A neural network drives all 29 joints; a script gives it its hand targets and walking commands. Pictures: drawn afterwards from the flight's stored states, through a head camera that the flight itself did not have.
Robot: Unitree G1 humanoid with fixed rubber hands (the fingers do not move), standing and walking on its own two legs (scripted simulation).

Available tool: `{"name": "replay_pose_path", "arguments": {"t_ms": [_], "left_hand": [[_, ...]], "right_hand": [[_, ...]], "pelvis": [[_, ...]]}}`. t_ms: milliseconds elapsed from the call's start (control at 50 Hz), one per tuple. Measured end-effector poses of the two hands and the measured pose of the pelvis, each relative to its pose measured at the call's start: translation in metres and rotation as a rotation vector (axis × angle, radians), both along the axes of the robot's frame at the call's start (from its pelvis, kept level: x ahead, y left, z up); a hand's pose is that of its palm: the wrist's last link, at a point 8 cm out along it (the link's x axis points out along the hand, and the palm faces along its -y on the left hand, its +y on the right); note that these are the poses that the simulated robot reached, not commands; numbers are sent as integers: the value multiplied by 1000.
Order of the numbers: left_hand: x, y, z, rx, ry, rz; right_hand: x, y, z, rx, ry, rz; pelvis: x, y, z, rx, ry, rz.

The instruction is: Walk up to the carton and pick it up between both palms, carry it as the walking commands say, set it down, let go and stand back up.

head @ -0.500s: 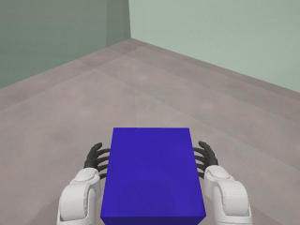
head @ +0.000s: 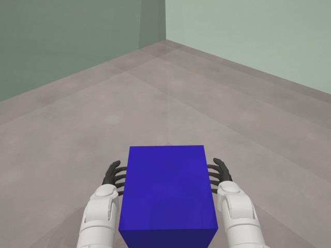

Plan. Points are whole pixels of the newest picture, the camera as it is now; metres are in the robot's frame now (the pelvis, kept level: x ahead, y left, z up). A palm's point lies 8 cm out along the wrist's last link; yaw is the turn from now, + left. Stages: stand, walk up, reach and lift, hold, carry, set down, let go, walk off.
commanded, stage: set down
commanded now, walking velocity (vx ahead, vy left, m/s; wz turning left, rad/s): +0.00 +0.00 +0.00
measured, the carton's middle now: (167, 202) +0.29 +0.00 -0.06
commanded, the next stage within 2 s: none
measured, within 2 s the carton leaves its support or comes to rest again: neither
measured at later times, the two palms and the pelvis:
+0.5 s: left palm (115, 186) +0.34 +0.15 -0.05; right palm (214, 186) +0.33 -0.14 -0.06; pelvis +0.01 +0.03 -0.01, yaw +0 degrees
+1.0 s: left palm (122, 193) +0.37 +0.15 -0.14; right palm (208, 192) +0.36 -0.14 -0.15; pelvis -0.01 +0.01 -0.08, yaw +1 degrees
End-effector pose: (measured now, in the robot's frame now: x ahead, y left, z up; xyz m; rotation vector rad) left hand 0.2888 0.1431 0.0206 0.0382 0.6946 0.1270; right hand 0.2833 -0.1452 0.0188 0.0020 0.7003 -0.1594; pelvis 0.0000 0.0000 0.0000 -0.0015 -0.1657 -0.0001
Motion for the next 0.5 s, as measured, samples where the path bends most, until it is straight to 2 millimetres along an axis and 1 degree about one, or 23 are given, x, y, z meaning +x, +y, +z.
{"name": "replay_pose_path", "arguments": {"t_ms": [140,240,340,500], "left_hand": [[25,7,-8,-2,4,-2],[36,14,-19,12,10,-4],[43,15,-36,13,15,-5],[53,6,-72,-7,12,-16]], "right_hand": [[23,7,-7,6,4,-12],[34,14,-21,9,10,-8],[41,15,-40,6,13,-9],[45,7,-75,0,9,-31]], "pelvis": [[-1,2,-4,1,64,11],[3,10,-6,-1,133,17],[8,18,-8,-2,216,18],[11,25,-14,3,374,7]]}}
